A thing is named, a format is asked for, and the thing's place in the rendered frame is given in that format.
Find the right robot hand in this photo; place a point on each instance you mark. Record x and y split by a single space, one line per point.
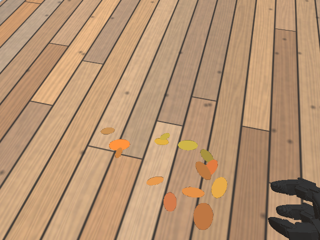
309 228

